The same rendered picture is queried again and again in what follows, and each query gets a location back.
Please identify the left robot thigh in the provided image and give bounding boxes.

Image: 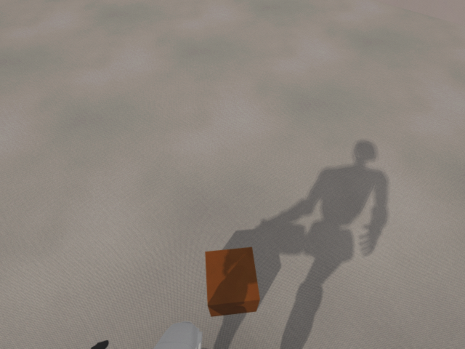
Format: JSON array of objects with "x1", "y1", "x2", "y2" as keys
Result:
[{"x1": 153, "y1": 323, "x2": 203, "y2": 349}]

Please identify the carton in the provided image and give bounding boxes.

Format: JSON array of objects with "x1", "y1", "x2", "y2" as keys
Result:
[{"x1": 205, "y1": 247, "x2": 260, "y2": 317}]

